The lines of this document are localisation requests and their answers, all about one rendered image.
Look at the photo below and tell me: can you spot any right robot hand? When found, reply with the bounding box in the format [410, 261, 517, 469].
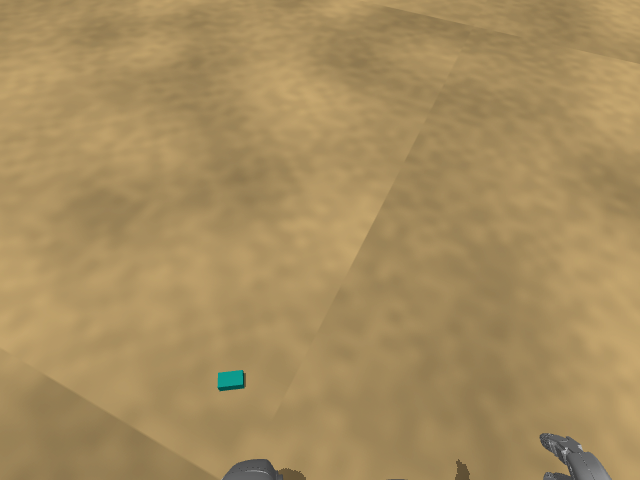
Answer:
[540, 433, 612, 480]

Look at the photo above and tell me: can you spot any small box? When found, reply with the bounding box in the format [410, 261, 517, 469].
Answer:
[218, 370, 244, 391]

